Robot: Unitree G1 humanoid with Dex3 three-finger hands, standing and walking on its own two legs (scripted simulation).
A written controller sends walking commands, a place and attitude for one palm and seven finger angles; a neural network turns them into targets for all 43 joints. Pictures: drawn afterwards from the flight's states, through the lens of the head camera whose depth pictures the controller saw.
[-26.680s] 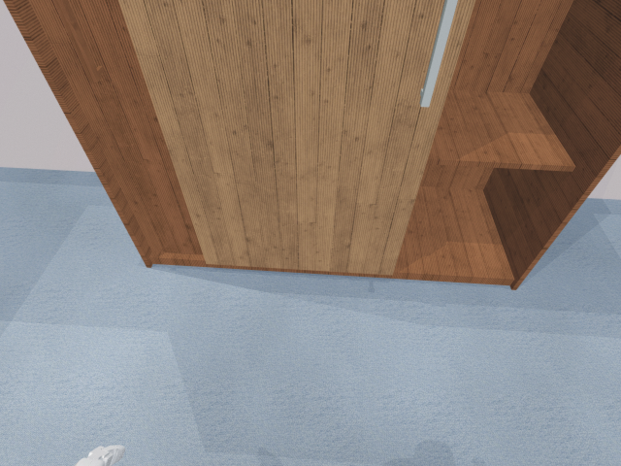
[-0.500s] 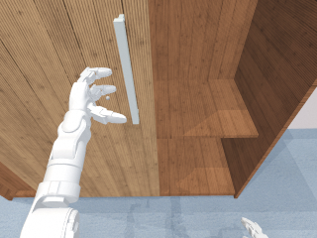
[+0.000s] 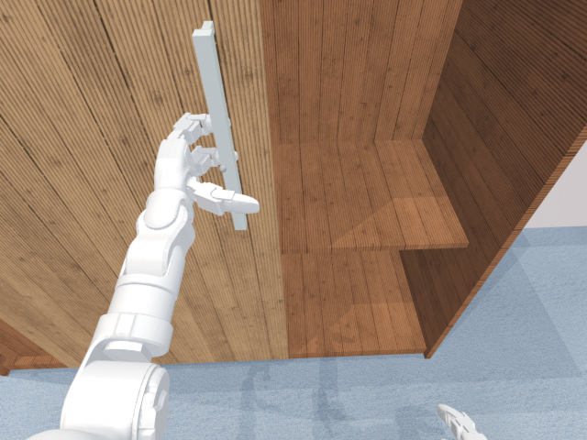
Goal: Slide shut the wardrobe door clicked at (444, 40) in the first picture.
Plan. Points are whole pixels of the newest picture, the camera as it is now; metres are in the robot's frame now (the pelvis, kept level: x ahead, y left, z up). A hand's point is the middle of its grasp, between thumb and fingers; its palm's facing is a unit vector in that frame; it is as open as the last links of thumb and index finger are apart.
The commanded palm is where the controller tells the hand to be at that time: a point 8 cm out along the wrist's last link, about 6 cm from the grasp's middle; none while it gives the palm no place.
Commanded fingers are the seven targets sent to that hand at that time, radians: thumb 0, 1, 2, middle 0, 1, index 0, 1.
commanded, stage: slide the fingers in behind the handle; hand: left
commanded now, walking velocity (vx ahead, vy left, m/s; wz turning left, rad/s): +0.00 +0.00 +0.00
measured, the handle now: (227, 144) +0.47 +0.11 +0.17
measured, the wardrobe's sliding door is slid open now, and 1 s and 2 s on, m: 0.47 0.47 0.47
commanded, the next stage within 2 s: grip the handle and tug to test in 1.70 s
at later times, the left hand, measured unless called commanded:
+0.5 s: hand (222, 174) +0.41 +0.11 +0.17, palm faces +0.04 -1.00 +0.02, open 14.0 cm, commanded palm +0.38 +0.16 +0.16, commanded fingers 0.00 -0.50 0.30 -0.30 -1.20 -0.30 -1.20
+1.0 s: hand (235, 177) +0.41 +0.09 +0.17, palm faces +0.06 -1.00 +0.00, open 14.2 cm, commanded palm +0.38 +0.14 +0.16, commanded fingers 0.00 -0.50 0.30 -0.30 -1.20 -0.30 -1.20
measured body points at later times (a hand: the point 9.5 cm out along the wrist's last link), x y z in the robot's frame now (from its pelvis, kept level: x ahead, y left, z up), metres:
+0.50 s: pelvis +0.00 +0.01 +0.00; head +0.01 -0.01 +0.45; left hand +0.41 +0.17 +0.17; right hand +0.15 -0.23 -0.11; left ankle -0.03 +0.10 -0.74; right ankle +0.02 -0.09 -0.74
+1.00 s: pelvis +0.01 +0.01 +0.00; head +0.01 -0.01 +0.45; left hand +0.40 +0.15 +0.17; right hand +0.16 -0.21 -0.11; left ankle -0.03 +0.10 -0.74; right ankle +0.02 -0.09 -0.74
